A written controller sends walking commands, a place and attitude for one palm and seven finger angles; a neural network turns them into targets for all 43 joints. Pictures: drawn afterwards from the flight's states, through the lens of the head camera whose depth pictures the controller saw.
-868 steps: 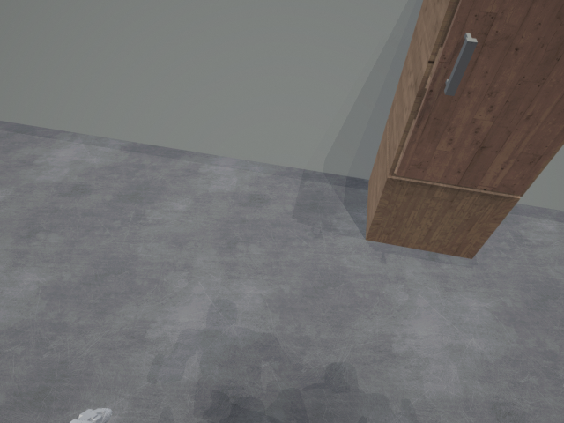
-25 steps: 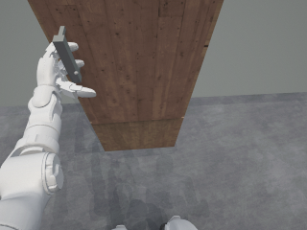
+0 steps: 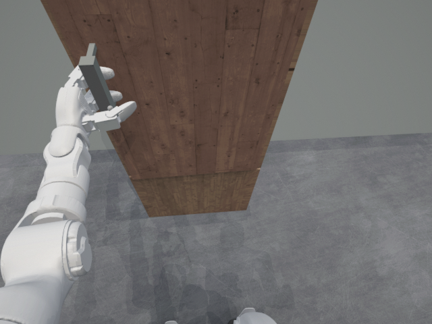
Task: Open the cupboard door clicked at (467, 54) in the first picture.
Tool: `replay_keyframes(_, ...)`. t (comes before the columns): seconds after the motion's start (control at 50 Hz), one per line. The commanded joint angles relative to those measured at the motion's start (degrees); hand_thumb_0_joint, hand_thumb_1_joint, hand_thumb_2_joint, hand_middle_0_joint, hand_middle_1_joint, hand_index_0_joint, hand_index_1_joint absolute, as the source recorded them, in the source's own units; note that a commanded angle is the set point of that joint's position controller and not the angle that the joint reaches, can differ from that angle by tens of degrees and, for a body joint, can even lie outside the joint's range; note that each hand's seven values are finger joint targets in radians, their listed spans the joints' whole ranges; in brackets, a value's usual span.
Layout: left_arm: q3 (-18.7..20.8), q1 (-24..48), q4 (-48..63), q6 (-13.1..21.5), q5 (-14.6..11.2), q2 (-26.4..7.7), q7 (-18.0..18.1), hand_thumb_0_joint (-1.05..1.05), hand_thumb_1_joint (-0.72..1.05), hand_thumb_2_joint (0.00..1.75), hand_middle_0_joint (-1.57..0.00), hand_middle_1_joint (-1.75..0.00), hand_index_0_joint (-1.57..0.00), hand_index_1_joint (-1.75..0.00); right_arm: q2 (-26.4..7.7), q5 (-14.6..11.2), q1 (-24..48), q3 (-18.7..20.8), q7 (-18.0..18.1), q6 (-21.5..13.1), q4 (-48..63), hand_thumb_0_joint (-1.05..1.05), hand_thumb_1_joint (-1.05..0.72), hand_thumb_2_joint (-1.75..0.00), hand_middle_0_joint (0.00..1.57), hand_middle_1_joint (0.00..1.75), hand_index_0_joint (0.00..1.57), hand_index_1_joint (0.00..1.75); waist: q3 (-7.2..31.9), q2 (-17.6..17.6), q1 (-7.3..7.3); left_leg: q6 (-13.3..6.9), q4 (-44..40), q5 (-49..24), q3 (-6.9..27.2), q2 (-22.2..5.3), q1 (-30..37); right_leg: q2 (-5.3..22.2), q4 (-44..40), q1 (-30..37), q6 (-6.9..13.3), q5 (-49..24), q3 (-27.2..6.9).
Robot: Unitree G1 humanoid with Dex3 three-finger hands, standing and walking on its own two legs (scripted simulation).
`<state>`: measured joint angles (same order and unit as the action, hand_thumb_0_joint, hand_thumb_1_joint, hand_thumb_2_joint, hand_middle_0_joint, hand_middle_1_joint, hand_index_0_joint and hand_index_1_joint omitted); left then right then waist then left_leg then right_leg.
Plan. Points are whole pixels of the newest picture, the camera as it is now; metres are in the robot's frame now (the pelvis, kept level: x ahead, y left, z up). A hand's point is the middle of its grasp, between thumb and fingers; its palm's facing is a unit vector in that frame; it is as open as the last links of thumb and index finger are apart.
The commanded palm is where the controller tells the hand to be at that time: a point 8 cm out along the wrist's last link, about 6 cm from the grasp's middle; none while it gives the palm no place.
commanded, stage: close the thumb around the handle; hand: left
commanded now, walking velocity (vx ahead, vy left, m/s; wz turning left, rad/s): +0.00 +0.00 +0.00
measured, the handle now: (102, 84) +0.54 +0.20 +0.11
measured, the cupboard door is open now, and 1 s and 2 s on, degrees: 1 21 40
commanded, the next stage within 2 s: pull the door open along its arc in 0.28 s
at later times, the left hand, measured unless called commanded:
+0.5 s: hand (110, 106) +0.49 +0.18 +0.11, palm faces +0.03 -1.00 +0.01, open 6.0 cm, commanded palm +0.45 +0.22 +0.11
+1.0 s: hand (131, 161) +0.36 +0.12 +0.11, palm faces +0.22 -0.97 +0.09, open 6.4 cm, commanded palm +0.31 +0.16 +0.11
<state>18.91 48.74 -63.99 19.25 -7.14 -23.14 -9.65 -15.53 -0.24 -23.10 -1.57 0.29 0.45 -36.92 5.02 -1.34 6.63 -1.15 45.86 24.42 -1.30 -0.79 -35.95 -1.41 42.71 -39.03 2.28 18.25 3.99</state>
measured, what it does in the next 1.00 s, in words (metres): stands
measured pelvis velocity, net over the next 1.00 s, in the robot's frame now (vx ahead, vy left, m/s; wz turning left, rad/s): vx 0.01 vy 0.01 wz -0.01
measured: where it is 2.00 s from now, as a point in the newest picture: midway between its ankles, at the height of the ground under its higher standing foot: outside the picture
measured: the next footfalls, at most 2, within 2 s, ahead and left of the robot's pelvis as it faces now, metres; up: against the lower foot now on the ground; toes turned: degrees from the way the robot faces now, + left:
none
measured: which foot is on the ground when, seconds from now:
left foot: down 0.00-1.00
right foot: down 0.00-1.00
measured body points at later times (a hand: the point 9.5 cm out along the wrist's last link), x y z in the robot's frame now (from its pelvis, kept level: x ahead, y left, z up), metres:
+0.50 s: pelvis +0.00 +0.00 +0.00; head +0.08 +0.01 +0.44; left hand +0.48 +0.23 +0.11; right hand +0.02 -0.26 -0.12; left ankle -0.03 +0.10 -0.71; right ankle +0.02 -0.10 -0.71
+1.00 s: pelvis +0.01 +0.01 +0.01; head +0.04 +0.00 +0.46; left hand +0.35 +0.18 +0.11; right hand +0.16 -0.23 -0.09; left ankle -0.03 +0.10 -0.71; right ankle +0.02 -0.10 -0.71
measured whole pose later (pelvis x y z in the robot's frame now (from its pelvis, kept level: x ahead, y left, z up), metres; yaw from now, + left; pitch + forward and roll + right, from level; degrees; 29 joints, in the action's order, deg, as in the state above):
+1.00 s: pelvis +0.01 +0.01 +0.01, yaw +0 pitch +8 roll -1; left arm 3.5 9.9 -12.5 7.1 -7.0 -0.6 12.4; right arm -12.9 0.0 -14.1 -0.4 -1.4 -0.4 -32.4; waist 5.4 -2.1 0.4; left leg -1.4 39.6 23.3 -2.4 -0.1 -24.0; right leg -1.1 38.3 -28.1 1.7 17.9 2.6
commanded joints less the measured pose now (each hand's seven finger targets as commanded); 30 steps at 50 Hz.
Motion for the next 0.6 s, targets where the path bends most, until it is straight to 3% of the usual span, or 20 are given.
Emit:
replay_keyframes(0.0,0.0,27.5,12.9,4.2,-0.1,-11.0,-0.7,0.00,0.73,0.83,-0.39,-1.33,-0.39,-1.33,-9.0,-0.2,-6.7,3.3,0.8,-1.6,3.8,0.00,-0.90,-0.90,0.20,0.30,0.20,0.30,22.9,-3.2,1.34,-0.4,-4.8,-21.9,2.6,0.8,9.6,-0.6,-2.9,14.6,-0.7,-20.7,-3.3)
replay_keyframes(0.04,0.6,26.8,13.1,4.3,-0.2,-11.6,-0.6,0.00,0.84,0.88,-0.40,-1.34,-0.40,-1.34,-9.0,-0.2,-6.9,3.4,0.8,-1.5,3.9,0.00,-0.90,-0.90,0.20,0.30,0.20,0.30,23.8,-3.4,0.99,-0.3,-4.7,-23.4,2.7,0.7,10.1,-0.6,-2.7,14.9,-0.7,-21.4,-3.2)
replay_keyframes(0.06,0.9,26.8,12.1,4.1,-0.1,-12.1,-0.6,0.00,0.90,0.90,-0.40,-1.35,-0.40,-1.35,-9.1,-0.2,-7.0,3.3,0.9,-1.4,3.7,0.00,-0.90,-0.90,0.20,0.30,0.20,0.30,23.0,-1.9,1.19,-0.4,-4.6,-22.9,2.7,0.7,9.3,-0.6,-2.8,14.9,-0.8,-21.4,-3.2)
replay_keyframes(0.08,0.5,27.6,12.1,3.9,-0.2,-11.6,-0.7,0.00,0.90,0.90,-0.40,-1.35,-0.40,-1.35,-9.1,-0.2,-6.9,3.3,0.9,-1.5,3.8,0.00,-0.90,-0.90,0.20,0.30,0.20,0.30,22.4,-2.5,1.58,-0.4,-4.8,-21.9,2.5,0.7,8.9,-0.6,-3.0,14.6,-0.9,-21.0,-3.3)
replay_keyframes(0.14,2.2,26.3,11.9,4.1,-0.1,-13.6,-0.8,0.00,0.90,0.90,-0.40,-1.35,-0.40,-1.35,-9.2,-0.2,-7.0,3.3,0.9,-1.4,4.1,0.00,-0.90,-0.90,0.20,0.30,0.20,0.30,23.4,-2.5,0.78,-0.4,-4.7,-22.5,2.6,0.8,8.7,-0.6,-2.6,15.7,-0.7,-21.4,-3.4)
replay_keyframes(0.16,1.0,26.5,11.4,3.8,-0.2,-12.2,-1.0,0.00,0.90,0.90,-0.40,-1.35,-0.40,-1.35,-9.1,-0.2,-6.7,3.2,0.9,-1.4,4.1,0.00,-0.90,-0.90,0.20,0.30,0.20,0.30,22.1,-2.1,1.31,-0.5,-4.8,-21.3,2.3,0.8,7.9,-0.6,-3.0,15.2,-0.8,-20.8,-3.4)
replay_keyframes(0.22,4.2,25.9,11.1,3.8,0.0,-16.2,-0.8,0.00,0.90,0.90,-0.40,-1.35,-0.40,-1.35,-9.5,-0.1,-7.1,3.3,1.1,-1.1,4.5,0.00,-0.90,-0.90,0.20,0.30,0.20,0.30,23.0,-1.8,0.54,-0.7,-4.7,-21.1,2.2,1.0,6.7,-0.5,-2.7,17.0,-0.7,-21.4,-3.7)
replay_keyframes(0.24,2.8,26.7,11.7,3.8,0.1,-14.9,-1.1,0.00,0.90,0.90,-0.40,-1.35,-0.40,-1.35,-9.2,-0.2,-6.9,3.1,1.1,-1.1,4.5,0.00,-0.90,-0.90,0.20,0.30,0.20,0.30,23.3,-3.0,0.88,-0.6,-4.8,-20.9,2.1,1.0,6.7,-0.4,-2.7,16.8,-0.8,-21.4,-3.8)
replay_keyframes(0.3,2.8,26.0,9.6,3.1,-0.1,-14.6,-1.4,0.00,0.90,0.90,-0.40,-1.35,-0.40,-1.35,-9.3,-0.3,-6.8,3.1,1.2,-0.9,4.6,0.00,-0.90,-0.90,0.20,0.30,0.20,0.30,20.8,-0.8,1.34,-0.8,-4.9,-18.4,1.7,1.0,4.8,-0.4,-3.3,16.2,-1.0,-19.9,-4.0)
replay_keyframes(0.32,4.1,27.0,10.2,3.4,-0.1,-16.5,-1.3,0.00,0.90,0.90,-0.40,-1.35,-0.40,-1.35,-9.5,-0.3,-7.2,3.1,1.3,-0.9,4.7,0.00,-0.90,-0.90,0.20,0.30,0.20,0.30,21.1,-0.7,1.04,-0.8,-5.0,-19.0,2.2,1.0,4.7,-0.4,-2.9,16.8,-0.8,-20.0,-3.8)
replay_keyframes(0.36,3.5,26.0,8.6,2.7,-0.1,-15.5,-1.4,0.00,0.90,0.90,-0.40,-1.35,-0.40,-1.35,-9.4,-0.3,-6.8,2.9,1.3,-0.9,4.8,0.00,-0.90,-0.90,0.20,0.30,0.20,0.30,20.7,-1.5,1.23,-0.8,-4.9,-17.4,1.6,1.0,4.2,-0.3,-3.3,16.0,-1.0,-19.0,-4.1)
replay_keyframes(0.38,1.6,26.9,9.8,2.7,-0.4,-12.9,-1.5,0.00,0.90,0.90,-0.40,-1.35,-0.40,-1.35,-9.1,-0.2,-6.7,2.9,1.2,-1.1,5.0,0.00,-0.90,-0.90,0.20,0.30,0.20,0.30,21.1,-1.9,1.43,-0.7,-5.0,-17.3,1.8,1.1,4.5,-0.3,-3.3,16.0,-0.9,-18.8,-4.0)
replay_keyframes(0.42,2.5,24.3,10.1,2.8,-0.8,-13.1,-1.5,0.00,0.90,0.90,-0.40,-1.35,-0.40,-1.35,-9.4,-0.2,-7.2,3.2,1.1,-1.2,5.4,0.00,-0.90,-0.90,0.20,0.30,0.20,0.30,22.4,-1.0,0.67,-0.7,-4.9,-19.2,2.1,1.0,5.8,-0.6,-2.9,16.2,-0.6,-19.5,-3.5)
replay_keyframes(0.46,2.9,22.3,12.9,3.0,-0.8,-13.3,-1.5,0.00,0.90,0.90,-0.40,-1.35,-0.40,-1.35,-9.3,-0.2,-6.8,3.4,0.9,-1.1,5.8,0.00,-0.90,-0.90,0.20,0.30,0.20,0.30,25.3,-3.4,-0.27,-0.4,-4.7,-21.5,1.8,0.8,7.9,-0.5,-2.6,16.6,-0.7,-20.9,-3.6)
replay_keyframes(0.52,2.4,15.9,14.5,2.3,-1.8,-11.4,-1.8,0.00,0.90,0.90,-0.40,-1.35,-0.40,-1.35,-9.2,-0.5,-6.0,3.5,0.6,-1.0,7.1,0.00,-0.90,-0.90,0.20,0.30,0.20,0.30,23.9,0.1,-1.35,-0.7,-5.3,-22.0,1.5,0.8,6.5,-0.7,-2.8,18.9,-0.6,-22.3,-3.4)
replay_keyframes(0.54,2.2,14.2,16.4,2.0,-1.9,-11.2,-1.8,0.00,0.90,0.90,-0.40,-1.35,-0.40,-1.35,-9.1,-0.6,-5.3,3.5,0.5,-0.9,7.5,0.00,-0.90,-0.90,0.20,0.30,0.20,0.30,23.9,-1.9,-1.99,-0.4,-5.7,-22.5,1.4,0.7,6.9,-0.6,-2.7,19.0,-0.5,-22.3,-3.3)
replay_keyframes(0.58,1.8,10.1,20.3,1.2,-2.8,-9.7,-1.7,0.00,0.90,0.90,-0.40,-1.35,-0.40,-1.35,-8.8,-0.9,-4.4,3.6,0.3,-0.8,8.4,0.00,-0.90,-0.90,0.20,0.30,0.20,0.30,23.9,-0.8,-2.77,-0.5,-6.1,-23.1,1.0,0.7,7.3,-0.6,-3.1,20.7,-0.5,-23.6,-3.4)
